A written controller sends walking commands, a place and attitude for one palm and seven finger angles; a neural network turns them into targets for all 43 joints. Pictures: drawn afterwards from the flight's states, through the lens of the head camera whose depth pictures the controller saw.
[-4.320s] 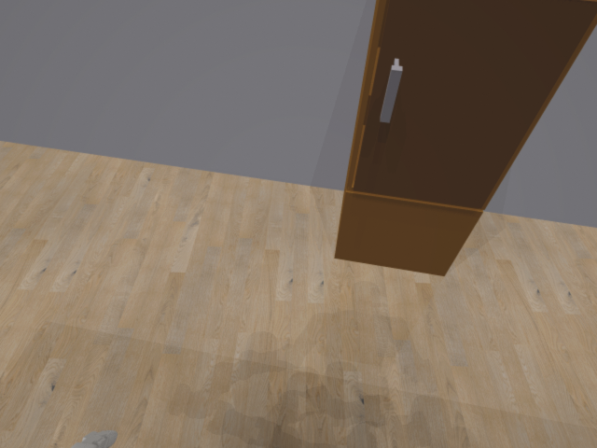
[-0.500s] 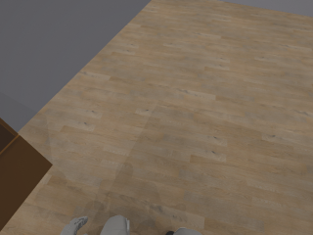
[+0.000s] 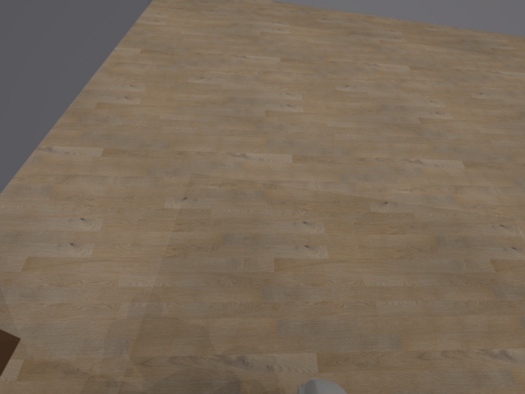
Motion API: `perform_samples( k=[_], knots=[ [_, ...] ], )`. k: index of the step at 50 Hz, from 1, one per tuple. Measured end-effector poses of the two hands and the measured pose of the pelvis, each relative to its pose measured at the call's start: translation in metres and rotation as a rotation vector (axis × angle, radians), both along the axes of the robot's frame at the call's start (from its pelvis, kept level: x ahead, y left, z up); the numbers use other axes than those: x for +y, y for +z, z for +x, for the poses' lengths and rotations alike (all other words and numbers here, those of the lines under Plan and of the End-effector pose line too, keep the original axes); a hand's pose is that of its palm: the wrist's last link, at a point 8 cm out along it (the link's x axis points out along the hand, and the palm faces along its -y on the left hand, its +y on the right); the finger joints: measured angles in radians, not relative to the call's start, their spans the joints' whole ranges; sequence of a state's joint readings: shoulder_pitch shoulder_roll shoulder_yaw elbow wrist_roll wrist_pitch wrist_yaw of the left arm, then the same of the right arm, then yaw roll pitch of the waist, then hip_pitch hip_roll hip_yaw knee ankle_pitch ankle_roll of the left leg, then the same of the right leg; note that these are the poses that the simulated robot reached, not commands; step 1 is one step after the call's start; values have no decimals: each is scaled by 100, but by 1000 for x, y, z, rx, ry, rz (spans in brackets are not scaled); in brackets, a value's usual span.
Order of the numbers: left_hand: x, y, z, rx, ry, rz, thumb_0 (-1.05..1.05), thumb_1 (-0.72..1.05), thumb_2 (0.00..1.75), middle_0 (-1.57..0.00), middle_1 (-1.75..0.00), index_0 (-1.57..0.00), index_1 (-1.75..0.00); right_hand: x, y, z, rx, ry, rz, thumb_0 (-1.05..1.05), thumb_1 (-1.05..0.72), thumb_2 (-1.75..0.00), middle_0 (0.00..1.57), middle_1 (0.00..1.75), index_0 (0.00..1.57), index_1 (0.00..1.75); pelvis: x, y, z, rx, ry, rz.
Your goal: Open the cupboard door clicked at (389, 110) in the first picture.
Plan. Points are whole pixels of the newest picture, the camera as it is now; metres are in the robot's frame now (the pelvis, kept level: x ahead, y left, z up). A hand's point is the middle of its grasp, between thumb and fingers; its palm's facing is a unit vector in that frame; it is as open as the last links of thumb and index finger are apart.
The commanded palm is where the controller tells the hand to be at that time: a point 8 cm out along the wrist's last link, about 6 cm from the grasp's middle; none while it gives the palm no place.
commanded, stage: walk to a spot facing it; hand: left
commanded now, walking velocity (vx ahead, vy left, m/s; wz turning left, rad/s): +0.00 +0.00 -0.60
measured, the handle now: out of the picture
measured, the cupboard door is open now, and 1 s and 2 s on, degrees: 0 0 0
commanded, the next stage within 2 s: turn to face it in 0.20 s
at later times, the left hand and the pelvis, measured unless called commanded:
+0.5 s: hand (201, 369) +0.18 +0.11 -0.16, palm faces -0.24 -0.95 -0.22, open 7.3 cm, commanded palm none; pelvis +0.02 -0.04 -0.01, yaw -13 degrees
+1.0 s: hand out of the picture +0.05 +0.15 -0.16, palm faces +0.09 -0.95 -0.29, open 7.3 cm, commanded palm none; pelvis -0.01 -0.06 -0.01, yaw +3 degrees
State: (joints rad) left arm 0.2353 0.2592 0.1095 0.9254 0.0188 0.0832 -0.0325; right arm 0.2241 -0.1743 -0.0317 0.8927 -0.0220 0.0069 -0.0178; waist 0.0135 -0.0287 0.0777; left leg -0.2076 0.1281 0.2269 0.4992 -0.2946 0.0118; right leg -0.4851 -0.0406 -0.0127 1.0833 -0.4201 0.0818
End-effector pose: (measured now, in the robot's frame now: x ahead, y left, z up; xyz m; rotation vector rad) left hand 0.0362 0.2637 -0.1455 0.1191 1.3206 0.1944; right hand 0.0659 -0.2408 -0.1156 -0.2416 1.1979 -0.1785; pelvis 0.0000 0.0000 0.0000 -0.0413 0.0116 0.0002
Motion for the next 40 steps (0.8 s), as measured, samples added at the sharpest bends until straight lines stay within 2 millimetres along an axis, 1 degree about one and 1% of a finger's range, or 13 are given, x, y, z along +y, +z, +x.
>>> perform_samples(
  k=[4,7,9,11,14,19,24,26,29,32,34,37,40],
  knots=[
    [-18,1,34,-8,-93,2,1,91,90,-19,-30,-20,-30,-14,-11,-40,72,-105,17,1,-91,-90,20,30,21,30,-8,-3,2,4,-63,6],
    [-39,2,69,-50,-178,16,1,91,90,-19,-30,-20,-30,-29,-23,-70,119,-186,38,1,-91,-90,20,30,21,30,-20,-8,3,7,-109,17],
    [-54,2,93,-106,-233,35,1,91,90,-19,-30,-20,-30,-41,-36,-89,145,-232,54,1,-91,-90,20,30,21,30,-31,-17,5,8,-134,33],
    [-68,6,112,-158,-269,52,1,91,90,-19,-30,-20,-30,-50,-45,-102,178,-264,59,1,-91,-90,20,30,20,30,-37,-21,4,3,-150,27],
    [-83,17,127,-195,-302,62,0,91,90,-20,-30,-20,-30,-59,-43,-106,186,-300,57,1,-91,-90,20,30,20,30,-42,-15,4,-5,-186,37],
    [-98,24,140,-198,-360,57,0,91,90,-20,-30,-20,-30,-63,-33,-89,97,-327,57,1,-91,-90,19,30,20,30,-45,-7,7,-10,-234,46],
    [-104,18,143,-208,-372,19,0,91,90,-20,-30,-20,-30,-52,-28,-72,52,-324,61,1,-91,-90,19,30,20,30,-40,-6,16,-20,-232,31],
    [-103,11,141,-211,-353,-6,0,91,90,-20,-30,-20,-30,-44,-28,-66,53,-307,63,1,-91,-90,19,30,20,30,-36,-8,21,-27,-214,17],
    [-96,-4,135,-206,-295,-41,0,91,90,-20,-30,-20,-30,-28,-30,-60,70,-270,63,1,-91,-90,19,30,20,30,-30,-16,27,-32,-178,7],
    [-85,-10,119,-161,-247,-46,0,91,90,-20,-30,-20,-30,-15,-28,-56,86,-237,73,1,-91,-90,19,30,20,30,-26,-14,27,-26,-167,19],
    [-78,-9,105,-123,-222,-39,0,91,90,-20,-30,-20,-30,-12,-25,-56,95,-226,69,1,-92,-90,20,30,20,30,-24,-10,24,-18,-149,18],
    [-68,-4,85,-82,-185,-21,0,91,90,-20,-30,-20,-30,-14,-22,-57,111,-203,73,1,-93,-90,20,30,21,30,-25,-6,18,-6,-124,14],
    [-62,1,68,-63,-150,6,0,91,90,-20,-30,-20,-30,-22,-22,-59,122,-179,74,1,-92,-90,20,30,21,30,-28,-4,11,3,-92,11]
  ],
)
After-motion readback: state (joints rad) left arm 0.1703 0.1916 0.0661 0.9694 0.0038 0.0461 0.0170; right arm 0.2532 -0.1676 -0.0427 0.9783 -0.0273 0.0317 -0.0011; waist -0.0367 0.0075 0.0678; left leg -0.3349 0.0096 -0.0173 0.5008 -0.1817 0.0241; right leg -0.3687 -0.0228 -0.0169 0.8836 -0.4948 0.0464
